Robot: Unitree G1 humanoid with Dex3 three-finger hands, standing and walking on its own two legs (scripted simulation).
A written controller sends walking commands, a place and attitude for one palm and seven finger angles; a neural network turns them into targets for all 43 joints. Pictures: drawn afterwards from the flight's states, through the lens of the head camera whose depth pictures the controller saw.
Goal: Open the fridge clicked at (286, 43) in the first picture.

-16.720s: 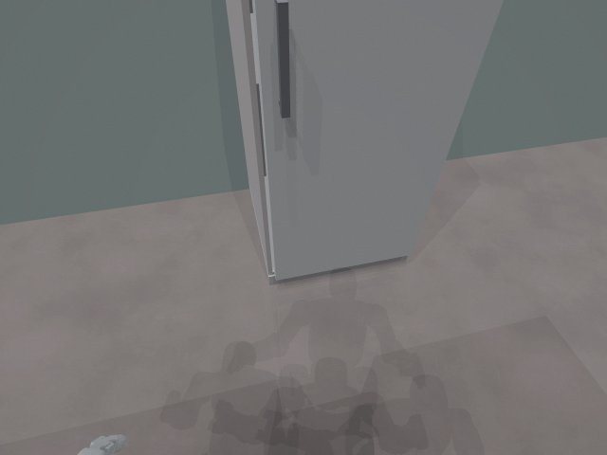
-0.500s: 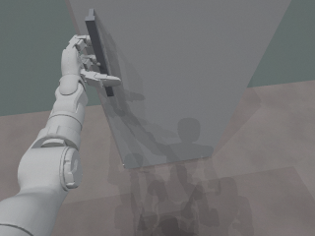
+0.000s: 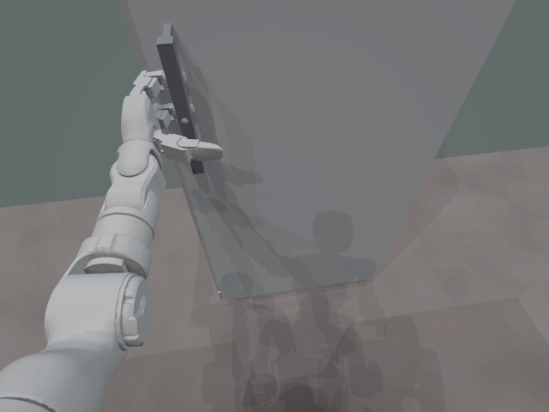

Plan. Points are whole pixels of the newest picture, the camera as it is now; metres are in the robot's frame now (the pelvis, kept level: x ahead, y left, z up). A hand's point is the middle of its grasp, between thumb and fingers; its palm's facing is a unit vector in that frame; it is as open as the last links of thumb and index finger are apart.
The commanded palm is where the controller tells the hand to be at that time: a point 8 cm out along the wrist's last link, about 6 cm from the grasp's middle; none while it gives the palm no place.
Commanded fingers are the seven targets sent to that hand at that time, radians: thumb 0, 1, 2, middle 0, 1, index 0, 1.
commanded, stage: slide the fingers in behind the handle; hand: left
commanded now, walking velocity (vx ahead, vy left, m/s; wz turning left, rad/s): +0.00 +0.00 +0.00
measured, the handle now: (185, 108) +0.53 +0.14 +0.16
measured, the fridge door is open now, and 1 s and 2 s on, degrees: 0 0 0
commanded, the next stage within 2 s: grip the handle and tug to test in 1.22 s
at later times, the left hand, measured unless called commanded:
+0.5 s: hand (200, 123) +0.48 +0.11 +0.17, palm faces +0.13 -0.99 +0.00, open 14.0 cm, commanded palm +0.44 +0.16 +0.16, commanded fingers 0.00 -0.50 0.30 -0.30 -1.20 -0.30 -1.20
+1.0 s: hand (201, 124) +0.48 +0.10 +0.17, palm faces +0.14 -0.99 +0.01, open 14.1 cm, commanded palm +0.44 +0.15 +0.16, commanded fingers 0.00 -0.50 0.30 -0.30 -1.20 -0.30 -1.20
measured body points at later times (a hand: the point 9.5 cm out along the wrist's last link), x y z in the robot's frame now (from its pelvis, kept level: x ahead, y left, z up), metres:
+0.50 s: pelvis +0.00 -0.01 +0.00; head +0.03 -0.02 +0.45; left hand +0.46 +0.16 +0.17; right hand +0.08 -0.25 -0.12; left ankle -0.04 +0.12 -0.73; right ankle +0.03 -0.12 -0.73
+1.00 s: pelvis +0.00 +0.00 +0.00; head +0.03 -0.02 +0.45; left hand +0.46 +0.16 +0.17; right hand +0.06 -0.26 -0.13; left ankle -0.04 +0.12 -0.73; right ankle +0.03 -0.12 -0.73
